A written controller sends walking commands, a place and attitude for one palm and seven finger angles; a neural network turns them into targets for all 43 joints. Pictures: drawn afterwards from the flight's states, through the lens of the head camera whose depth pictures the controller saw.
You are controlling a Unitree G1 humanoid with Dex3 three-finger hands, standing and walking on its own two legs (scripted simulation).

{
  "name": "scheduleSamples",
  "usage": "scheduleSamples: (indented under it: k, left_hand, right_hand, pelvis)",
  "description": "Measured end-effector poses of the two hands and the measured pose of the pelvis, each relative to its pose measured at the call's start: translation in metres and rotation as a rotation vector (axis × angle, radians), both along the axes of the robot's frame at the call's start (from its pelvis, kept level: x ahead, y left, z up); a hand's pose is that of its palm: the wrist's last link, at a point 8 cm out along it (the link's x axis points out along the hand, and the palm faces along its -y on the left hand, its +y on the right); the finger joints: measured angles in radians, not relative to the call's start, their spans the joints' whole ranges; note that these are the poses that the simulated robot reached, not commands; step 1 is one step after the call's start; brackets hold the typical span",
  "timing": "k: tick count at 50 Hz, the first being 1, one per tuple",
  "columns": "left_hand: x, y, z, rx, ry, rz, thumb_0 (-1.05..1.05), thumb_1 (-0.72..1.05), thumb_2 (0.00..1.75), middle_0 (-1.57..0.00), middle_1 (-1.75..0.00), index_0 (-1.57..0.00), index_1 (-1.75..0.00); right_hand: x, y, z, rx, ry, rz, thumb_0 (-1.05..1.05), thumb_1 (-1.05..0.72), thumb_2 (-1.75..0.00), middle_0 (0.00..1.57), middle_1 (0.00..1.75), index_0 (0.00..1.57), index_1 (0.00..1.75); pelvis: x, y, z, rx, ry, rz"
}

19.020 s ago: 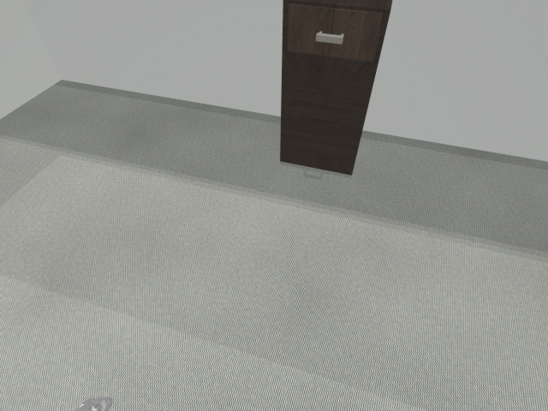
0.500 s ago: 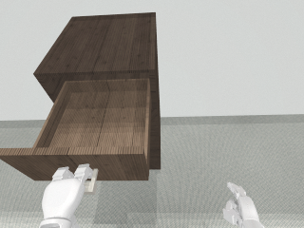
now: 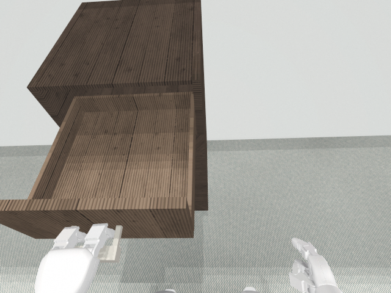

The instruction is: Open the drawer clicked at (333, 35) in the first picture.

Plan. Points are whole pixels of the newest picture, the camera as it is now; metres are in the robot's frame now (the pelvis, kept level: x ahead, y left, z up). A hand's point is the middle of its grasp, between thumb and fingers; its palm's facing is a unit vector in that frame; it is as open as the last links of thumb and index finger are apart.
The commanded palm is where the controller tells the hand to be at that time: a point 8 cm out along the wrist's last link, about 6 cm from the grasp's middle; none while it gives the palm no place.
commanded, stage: open the thumb to release the handle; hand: left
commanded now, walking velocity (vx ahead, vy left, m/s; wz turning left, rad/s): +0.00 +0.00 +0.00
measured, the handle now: (93, 242) +0.21 +0.22 +0.01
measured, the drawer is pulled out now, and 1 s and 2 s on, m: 0.30 0.24 0.24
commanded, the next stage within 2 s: lift the hand off the handle in 0.52 s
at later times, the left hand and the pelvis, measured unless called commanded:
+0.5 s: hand (97, 257) +0.18 +0.21 -0.01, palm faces -0.04 -0.07 -1.00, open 14.8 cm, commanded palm +0.17 +0.22 +0.05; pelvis -0.05 -0.03 +0.01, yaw +2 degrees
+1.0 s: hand (99, 251) +0.19 +0.21 -0.01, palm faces +0.00 -0.05 -1.00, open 14.8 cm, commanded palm +0.19 +0.22 +0.06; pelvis -0.05 -0.02 +0.01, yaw +2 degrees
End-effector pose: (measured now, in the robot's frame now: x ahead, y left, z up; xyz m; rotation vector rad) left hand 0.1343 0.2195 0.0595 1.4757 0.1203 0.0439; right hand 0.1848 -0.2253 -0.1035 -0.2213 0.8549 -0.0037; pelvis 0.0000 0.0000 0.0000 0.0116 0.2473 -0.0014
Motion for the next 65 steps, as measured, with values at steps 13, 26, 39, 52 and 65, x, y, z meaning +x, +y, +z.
scheduleSamples:
  k: [13, 26, 39, 52, 65]
  left_hand:
    - [0.019, -0.012, -0.015, 0.048, -0.089, 0.108, -0.01, -0.49, 0.30, -0.36, -0.54, -0.41, -0.69]
    - [0.029, -0.008, -0.011, 0.032, 0.000, 0.073, 0.00, -0.49, 0.30, -0.30, -0.47, -0.40, -0.51]
    - [0.028, -0.007, -0.014, 0.042, -0.047, 0.061, 0.00, -0.49, 0.30, -0.32, -0.49, -0.42, -0.52]
    - [0.040, -0.006, -0.012, 0.046, -0.024, 0.056, 0.00, -0.49, 0.30, -0.31, -0.47, -0.40, -0.50]
    - [0.039, 0.000, 0.008, -0.002, -0.017, 0.028, 0.00, -0.49, 0.30, -0.33, -0.40, -0.39, -0.42]
  right_hand:
    - [-0.006, 0.010, -0.004, 0.022, -0.009, -0.002, 0.01, -0.91, -0.90, 0.20, 0.30, 0.20, 0.30]
    - [-0.036, -0.031, 0.022, -0.043, -0.074, -0.079, 0.01, -0.91, -0.90, 0.20, 0.30, 0.20, 0.30]
    - [-0.063, -0.033, -0.005, -0.041, 0.025, -0.105, 0.01, -0.91, -0.90, 0.20, 0.30, 0.20, 0.30]
    - [-0.049, -0.007, 0.002, -0.008, -0.008, -0.076, 0.01, -0.91, -0.90, 0.20, 0.30, 0.20, 0.30]
    - [-0.027, -0.009, 0.030, -0.038, -0.077, -0.081, 0.01, -0.91, -0.90, 0.20, 0.30, 0.20, 0.30]
  pelvis:
    - [-0.031, -0.015, 0.001, 0.012, -0.057, 0.040]
    - [-0.047, -0.026, 0.014, 0.018, -0.100, 0.029]
    - [-0.050, -0.020, 0.008, 0.020, -0.069, 0.029]
    - [-0.051, -0.015, 0.012, 0.018, -0.088, 0.035]
    - [-0.036, -0.007, 0.025, 0.010, -0.122, 0.023]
